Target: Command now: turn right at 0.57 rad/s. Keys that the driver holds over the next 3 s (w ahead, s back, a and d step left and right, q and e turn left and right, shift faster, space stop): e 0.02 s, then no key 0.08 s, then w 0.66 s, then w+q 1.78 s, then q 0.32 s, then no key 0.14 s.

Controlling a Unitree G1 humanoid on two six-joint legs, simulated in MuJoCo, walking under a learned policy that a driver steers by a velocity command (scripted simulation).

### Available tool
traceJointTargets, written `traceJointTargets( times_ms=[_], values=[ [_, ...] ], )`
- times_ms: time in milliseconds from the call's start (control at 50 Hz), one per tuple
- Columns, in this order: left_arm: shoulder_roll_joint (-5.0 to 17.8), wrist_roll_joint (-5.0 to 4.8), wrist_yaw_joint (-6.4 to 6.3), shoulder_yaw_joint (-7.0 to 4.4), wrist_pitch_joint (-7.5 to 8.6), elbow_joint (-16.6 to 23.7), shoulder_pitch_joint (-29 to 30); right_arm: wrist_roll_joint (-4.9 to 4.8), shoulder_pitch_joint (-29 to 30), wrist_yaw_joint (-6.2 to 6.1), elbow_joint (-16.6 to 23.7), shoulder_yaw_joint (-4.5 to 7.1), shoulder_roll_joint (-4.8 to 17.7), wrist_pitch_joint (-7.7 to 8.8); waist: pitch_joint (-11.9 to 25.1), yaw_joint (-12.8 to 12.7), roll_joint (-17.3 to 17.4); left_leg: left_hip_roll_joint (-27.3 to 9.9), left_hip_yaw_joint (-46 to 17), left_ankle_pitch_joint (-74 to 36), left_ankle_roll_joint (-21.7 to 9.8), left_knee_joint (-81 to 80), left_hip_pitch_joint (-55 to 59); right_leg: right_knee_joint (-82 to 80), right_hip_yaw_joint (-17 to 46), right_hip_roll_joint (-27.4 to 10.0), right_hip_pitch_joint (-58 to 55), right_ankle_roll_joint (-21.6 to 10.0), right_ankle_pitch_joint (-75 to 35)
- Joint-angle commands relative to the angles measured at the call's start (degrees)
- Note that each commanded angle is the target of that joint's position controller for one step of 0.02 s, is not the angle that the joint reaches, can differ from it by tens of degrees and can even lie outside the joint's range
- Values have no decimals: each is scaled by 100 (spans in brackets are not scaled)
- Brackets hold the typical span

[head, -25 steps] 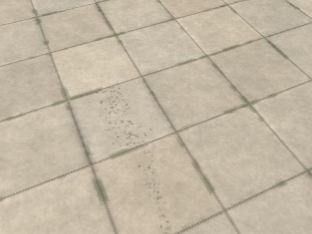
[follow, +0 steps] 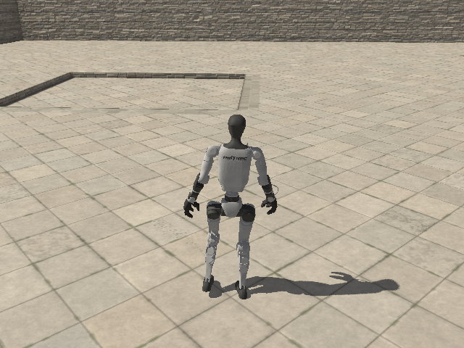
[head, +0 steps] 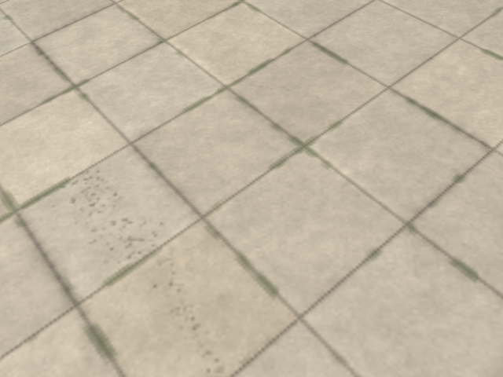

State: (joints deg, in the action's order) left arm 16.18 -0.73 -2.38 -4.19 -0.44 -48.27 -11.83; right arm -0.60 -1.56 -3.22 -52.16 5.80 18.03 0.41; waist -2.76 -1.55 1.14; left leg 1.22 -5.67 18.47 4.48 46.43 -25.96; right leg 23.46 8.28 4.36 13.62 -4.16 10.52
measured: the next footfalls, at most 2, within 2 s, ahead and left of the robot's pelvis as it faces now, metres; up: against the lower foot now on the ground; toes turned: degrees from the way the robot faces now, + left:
left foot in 0.20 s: +0.07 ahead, +0.15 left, +0.00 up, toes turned -10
right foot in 0.58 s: +0.22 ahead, -0.15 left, +0.00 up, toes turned -8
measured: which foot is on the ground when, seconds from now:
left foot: up 0.00-0.18, down 0.20-0.60, up 0.62-1.00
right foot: down 0.00-0.20, up 0.22-0.56, down 0.58-1.00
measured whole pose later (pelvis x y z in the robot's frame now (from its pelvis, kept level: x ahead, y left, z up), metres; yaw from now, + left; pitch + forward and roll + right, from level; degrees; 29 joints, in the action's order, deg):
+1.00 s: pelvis +0.32 -0.07 -0.01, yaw -1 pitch +2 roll -2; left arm 15.6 0.0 0.1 -2.9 5.2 -52.4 -20.1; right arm -1.2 -4.5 2.5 -45.0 1.9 16.1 4.2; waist -1.7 -4.2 2.6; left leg -4.2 0.1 -5.6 -2.2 34.1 -38.3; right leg 7.5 -6.4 3.9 -7.2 -2.6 16.5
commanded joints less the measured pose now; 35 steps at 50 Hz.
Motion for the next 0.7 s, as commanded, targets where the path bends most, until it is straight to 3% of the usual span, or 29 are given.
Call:
traceJointTargets(
  times_ms=[20, 100, 120, 160, 180, 200, 220, 240, 260, 300, 320, 380, 420, 480, 540, 580, 600, 620, 640, 660, 700],
  values=[
    [1135, 7, -15, -291, 4, 349, 71, -19, 308, 52, 394, 46, 445, 133, 465, -70, -915, 35, -81, 118, 40, -425, -334, -557, 1817, -1425, -841, -869, -825],
    [1035, 39, 0, -237, -65, 417, 289, -39, -19, 158, 316, 20, 508, 204, 710, -24, -946, -2, 45, 163, -27, -920, 332, -233, 1866, -1429, -864, -852, -1975],
    [991, 27, -3, -209, -83, 411, 294, -47, -142, 200, 291, 7, 502, 223, 846, 15, -906, -5, 106, 60, -84, -1199, 599, -229, 1878, -1378, -844, -813, -1619],
    [859, -25, -20, -121, -113, 428, 452, -45, -437, 275, 184, -23, 402, 263, 779, 246, -833, 11, 338, -739, -284, -2357, 1464, -175, 1782, -1053, -347, -577, -101],
    [700, 4, -21, -56, -95, 391, 316, -3, -570, 282, 133, -23, 443, 277, 742, 276, -635, -179, 205, -851, -423, -2680, 2022, 6, 1615, -786, 65, -374, 778],
    [353, 72, 8, 58, -50, 346, 111, 105, -901, 273, 85, -17, 654, 293, 873, 256, 254, -1131, -878, -319, -780, -3030, 2663, 1133, 976, -251, 698, -79, 1868],
    [427, -22, 22, 19, 46, 523, 206, 194, -1274, 267, -33, 89, 1206, 294, 543, 238, 1074, -1908, -2365, 672, -1605, -3452, 2812, 2048, 112, 521, 1933, 112, 2587],
    [773, -53, 27, -58, 166, 602, 466, 218, -1211, 292, -41, 99, 1166, 379, 54, 343, 1019, -2349, -3197, 1892, -2084, -3805, 2396, 2943, 262, 100, 2527, 174, 2407],
    [1025, -93, 52, -137, 227, 524, 443, 130, -955, 270, 62, 24, 867, 441, -234, 241, 781, -2143, -2839, 2102, -1955, -3890, 2239, 3286, 309, -147, 2660, 210, 1920],
    [981, 12, 115, -165, 274, 406, 370, -21, -838, 222, 124, -51, 641, 462, -232, 172, 788, -1701, -2084, 1597, -1580, -3955, 2446, 3349, -92, -467, 2795, 392, 1202],
    [861, 39, 155, -143, 328, 429, 533, -36, -975, 202, 95, -72, 607, 463, -226, 261, 698, -1583, -1797, 1193, -1517, -3994, 2460, 3264, -247, -579, 2775, 465, 866],
    [430, 29, 228, -19, 461, 562, 1032, -22, -1420, 188, -16, -67, 647, 482, -149, 526, 637, -1295, -1054, 138, -1496, -4020, 2427, 2479, -690, -680, 2509, 609, 262],
    [264, 2, 259, 53, 517, 656, 1300, -28, -1562, 194, -26, -48, 757, 466, -119, 637, 694, -1206, -737, -251, -1483, -3980, 2195, 1664, -868, -637, 1986, 632, 115],
    [374, -70, 319, 59, 541, 711, 1438, -62, -1787, 262, -42, -11, 937, 443, -132, 679, 762, -1336, -641, -373, -1536, -3901, 1895, 982, -1031, -541, 1280, 574, 41],
    [552, -114, 346, 4, 545, 631, 1066, -137, -1787, 298, -30, -11, 946, 395, -118, 354, 703, -1509, -638, -609, -1437, -3660, 1733, 479, -1039, -520, 478, 351, -220],
    [865, -134, 275, -174, 522, 311, -18, -93, -1743, 299, 12, -95, 736, 388, 362, -217, 501, -1206, -238, -1758, -1167, -2528, 1353, 238, -1007, -436, -1036, 88, -105],
    [1227, -88, 218, -294, 514, 150, -970, 9, -1664, 315, 156, -230, 385, 405, 1091, -646, -185, -813, 214, -1439, -885, -762, 634, 84, 74, -1341, -2342, -260, 346],
    [1802, -20, 263, -416, 479, -12, -1500, -14, -1907, 283, 420, -364, -95, 525, 1674, -533, -1989, -15, 651, 847, -595, 1139, -1099, -719, 2659, -2638, -3450, -1070, 1639],
    [1239, 12, 328, -245, 538, 41, -1303, -123, -1694, 278, 385, -215, 522, 605, 1260, -546, -1353, -227, 41, 1300, -642, 2034, -1649, -1049, 3125, -2635, -3029, -1121, 2115],
    [945, 25, 353, -140, 575, 131, -845, -213, -1516, 320, 454, -149, 733, 658, 605, -353, -1141, -522, 25, 817, -800, 2230, -1955, -1085, 2401, -2461, -2519, -951, 1851],
    [668, 64, 393, -50, 599, 261, -311, -112, -1340, 330, 430, -149, 605, 658, 143, -132, -668, -859, 163, -14, -801, 1887, -1734, -1288, 1378, -1999, -1699, -831, 714]
  ],
)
